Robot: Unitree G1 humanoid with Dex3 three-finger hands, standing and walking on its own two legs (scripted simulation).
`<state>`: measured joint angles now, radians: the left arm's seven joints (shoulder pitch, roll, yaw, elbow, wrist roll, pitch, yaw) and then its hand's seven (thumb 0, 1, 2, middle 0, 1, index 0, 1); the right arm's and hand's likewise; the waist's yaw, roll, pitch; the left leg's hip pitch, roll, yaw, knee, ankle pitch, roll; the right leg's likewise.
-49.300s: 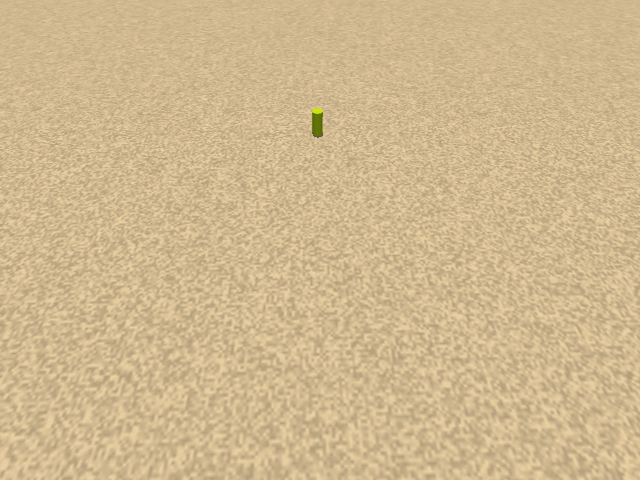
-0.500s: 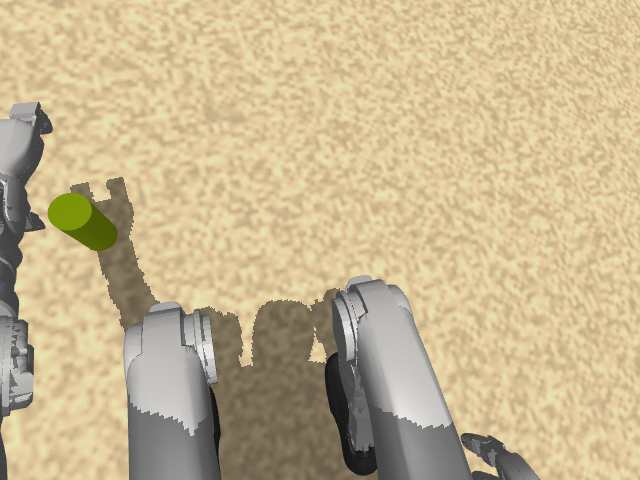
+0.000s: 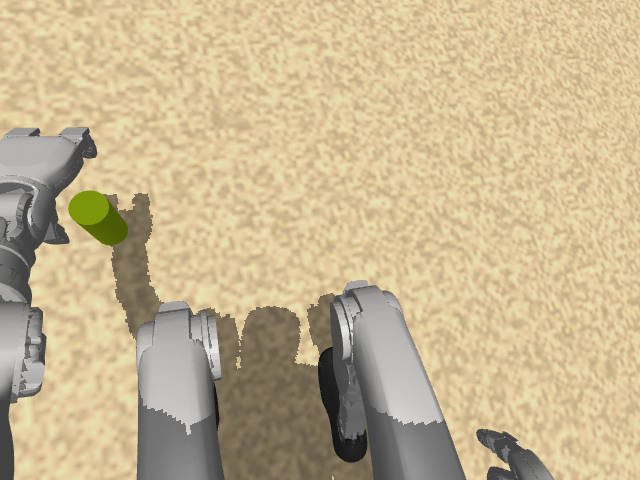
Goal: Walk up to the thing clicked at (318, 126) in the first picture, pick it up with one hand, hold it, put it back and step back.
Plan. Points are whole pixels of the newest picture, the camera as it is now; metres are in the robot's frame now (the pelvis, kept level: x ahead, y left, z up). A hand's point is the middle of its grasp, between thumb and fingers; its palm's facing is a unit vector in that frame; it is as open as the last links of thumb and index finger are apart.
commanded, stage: withdraw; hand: left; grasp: from above
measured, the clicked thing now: (101, 220) +0.49 +0.29 -0.33
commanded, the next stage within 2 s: home in 0.16 s
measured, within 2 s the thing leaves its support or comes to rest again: neither
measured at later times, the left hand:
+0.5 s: hand (33, 174) +0.48 +0.30 -0.12, palm faces -0.41 -0.14 -0.90, open 12.1 cm
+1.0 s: hand out of the picture +0.31 +0.23 +0.08, palm faces -0.15 -0.80 -0.57, open 7.5 cm
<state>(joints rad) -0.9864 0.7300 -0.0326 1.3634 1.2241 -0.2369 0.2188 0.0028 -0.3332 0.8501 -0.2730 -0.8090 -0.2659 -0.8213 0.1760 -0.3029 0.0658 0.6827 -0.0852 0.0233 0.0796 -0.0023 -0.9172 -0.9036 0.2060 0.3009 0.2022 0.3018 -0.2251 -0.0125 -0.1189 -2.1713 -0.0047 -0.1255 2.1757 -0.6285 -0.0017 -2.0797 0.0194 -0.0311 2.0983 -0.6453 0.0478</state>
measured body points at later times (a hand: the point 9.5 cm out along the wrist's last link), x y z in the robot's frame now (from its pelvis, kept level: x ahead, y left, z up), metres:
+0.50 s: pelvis +0.01 +0.00 +0.00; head +0.23 +0.06 +0.39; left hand +0.50 +0.31 -0.07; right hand +0.05 -0.25 -0.12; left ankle +0.09 +0.12 -0.36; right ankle +0.11 -0.14 -0.36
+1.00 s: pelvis +0.03 -0.01 +0.18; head +0.15 +0.03 +0.61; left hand +0.31 +0.27 +0.12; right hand +0.26 -0.24 +0.09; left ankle +0.09 +0.12 -0.36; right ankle +0.11 -0.14 -0.36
